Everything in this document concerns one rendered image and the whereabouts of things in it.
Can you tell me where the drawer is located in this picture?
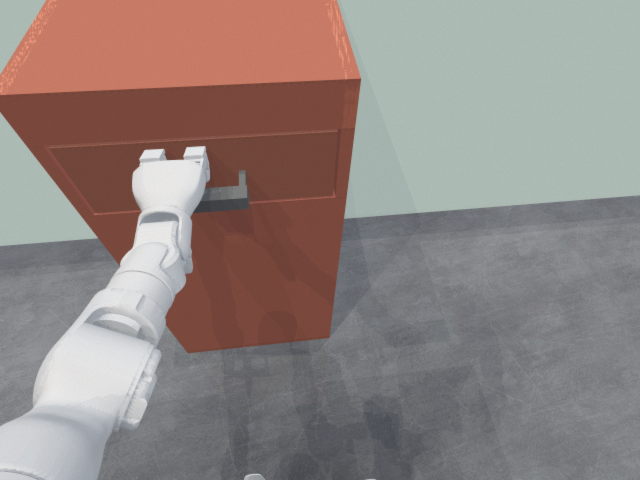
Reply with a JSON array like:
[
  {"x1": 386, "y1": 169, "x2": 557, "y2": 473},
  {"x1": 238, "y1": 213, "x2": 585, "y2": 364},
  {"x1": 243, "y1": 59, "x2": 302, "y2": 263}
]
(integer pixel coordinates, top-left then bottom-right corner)
[{"x1": 49, "y1": 129, "x2": 338, "y2": 213}]

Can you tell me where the left robot forearm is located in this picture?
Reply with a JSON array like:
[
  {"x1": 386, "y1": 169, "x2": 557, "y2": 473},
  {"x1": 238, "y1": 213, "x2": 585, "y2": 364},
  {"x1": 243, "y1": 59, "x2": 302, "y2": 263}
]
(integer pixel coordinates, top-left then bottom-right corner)
[{"x1": 33, "y1": 206, "x2": 192, "y2": 408}]

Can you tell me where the handle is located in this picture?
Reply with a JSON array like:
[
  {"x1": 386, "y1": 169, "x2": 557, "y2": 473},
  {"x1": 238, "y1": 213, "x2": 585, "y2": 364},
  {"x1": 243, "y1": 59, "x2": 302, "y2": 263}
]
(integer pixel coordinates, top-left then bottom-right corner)
[{"x1": 193, "y1": 170, "x2": 249, "y2": 213}]

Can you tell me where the left robot upper arm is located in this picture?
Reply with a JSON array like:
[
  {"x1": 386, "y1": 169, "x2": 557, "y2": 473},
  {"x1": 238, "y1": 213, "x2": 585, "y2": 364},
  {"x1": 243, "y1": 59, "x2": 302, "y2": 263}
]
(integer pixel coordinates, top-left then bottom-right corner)
[{"x1": 0, "y1": 323, "x2": 162, "y2": 480}]

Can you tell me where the cabinet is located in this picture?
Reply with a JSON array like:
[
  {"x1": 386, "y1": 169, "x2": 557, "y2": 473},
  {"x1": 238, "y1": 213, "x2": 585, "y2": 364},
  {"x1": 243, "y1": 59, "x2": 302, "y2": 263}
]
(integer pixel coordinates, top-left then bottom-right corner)
[{"x1": 0, "y1": 0, "x2": 361, "y2": 353}]

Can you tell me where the robot left hand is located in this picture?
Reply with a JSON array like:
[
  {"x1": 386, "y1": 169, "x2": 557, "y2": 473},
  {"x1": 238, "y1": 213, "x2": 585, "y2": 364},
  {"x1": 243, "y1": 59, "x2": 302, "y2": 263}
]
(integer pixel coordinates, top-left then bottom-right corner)
[{"x1": 132, "y1": 146, "x2": 210, "y2": 274}]

